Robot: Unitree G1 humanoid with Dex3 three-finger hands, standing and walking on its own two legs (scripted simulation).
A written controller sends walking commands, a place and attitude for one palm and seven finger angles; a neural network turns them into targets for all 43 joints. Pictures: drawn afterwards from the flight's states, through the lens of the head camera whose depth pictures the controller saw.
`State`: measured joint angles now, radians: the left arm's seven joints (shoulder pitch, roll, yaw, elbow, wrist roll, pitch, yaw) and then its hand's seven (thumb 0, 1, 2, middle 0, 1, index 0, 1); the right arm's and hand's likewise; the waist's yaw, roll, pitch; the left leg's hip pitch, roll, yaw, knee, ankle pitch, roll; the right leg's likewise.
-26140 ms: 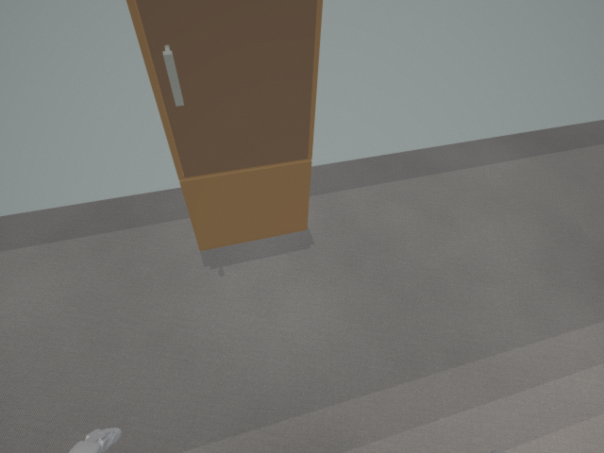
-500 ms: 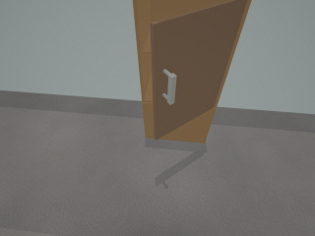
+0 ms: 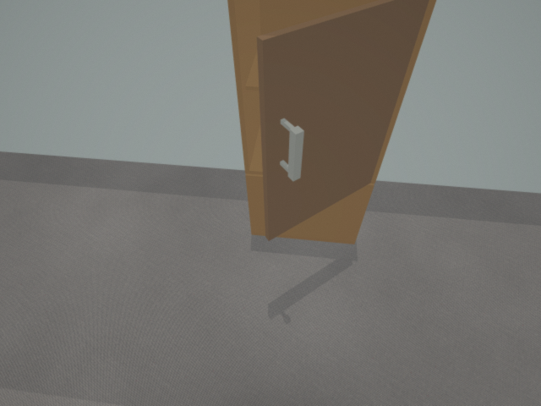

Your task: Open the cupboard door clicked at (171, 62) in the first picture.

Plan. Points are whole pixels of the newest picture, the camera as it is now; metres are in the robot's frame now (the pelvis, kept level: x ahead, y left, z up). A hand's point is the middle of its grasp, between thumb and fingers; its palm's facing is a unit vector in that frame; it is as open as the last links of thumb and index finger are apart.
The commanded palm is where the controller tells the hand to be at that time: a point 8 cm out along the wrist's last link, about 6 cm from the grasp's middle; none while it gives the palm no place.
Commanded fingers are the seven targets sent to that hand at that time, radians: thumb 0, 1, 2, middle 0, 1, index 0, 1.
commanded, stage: look to check the result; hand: left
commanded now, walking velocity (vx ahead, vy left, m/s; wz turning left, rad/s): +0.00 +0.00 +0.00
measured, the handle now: (289, 150) +0.61 +0.00 +0.00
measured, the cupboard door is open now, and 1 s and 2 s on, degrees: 41 41 41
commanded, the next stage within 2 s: walk to a spot facing it in 0.08 s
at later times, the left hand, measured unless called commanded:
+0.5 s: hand out of the picture +0.07 +0.19 -0.18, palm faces -0.08 -0.96 -0.26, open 7.4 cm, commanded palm none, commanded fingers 0.00 0.90 0.90 -0.20 -0.30 -0.20 -0.30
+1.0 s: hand out of the picture +0.10 +0.14 -0.17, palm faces -0.32 -0.91 -0.27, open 7.4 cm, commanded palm none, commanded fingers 0.00 0.90 0.90 -0.20 -0.30 -0.20 -0.30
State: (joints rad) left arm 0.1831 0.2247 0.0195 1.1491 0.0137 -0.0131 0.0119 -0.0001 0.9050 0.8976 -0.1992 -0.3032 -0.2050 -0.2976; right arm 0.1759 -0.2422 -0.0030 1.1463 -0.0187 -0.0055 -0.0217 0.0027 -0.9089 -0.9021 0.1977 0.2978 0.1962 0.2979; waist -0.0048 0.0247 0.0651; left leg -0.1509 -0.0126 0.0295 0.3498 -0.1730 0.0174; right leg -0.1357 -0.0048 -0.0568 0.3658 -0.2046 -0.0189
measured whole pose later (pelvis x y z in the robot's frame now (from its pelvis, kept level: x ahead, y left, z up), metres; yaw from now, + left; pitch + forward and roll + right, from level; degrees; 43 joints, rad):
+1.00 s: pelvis +0.00 -0.04 +0.00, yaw -23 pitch +2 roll +2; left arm 0.25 0.19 0.07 0.95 0.03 0.03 0.01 0.00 0.90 0.90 -0.20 -0.30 -0.21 -0.30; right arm 0.05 -0.23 -0.06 0.92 0.00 0.05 -0.03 0.00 -0.91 -0.90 0.20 0.30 0.19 0.30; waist 0.04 -0.01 0.11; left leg -0.44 0.03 -0.02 0.95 -0.43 -0.07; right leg -0.26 0.09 0.16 0.45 -0.21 -0.06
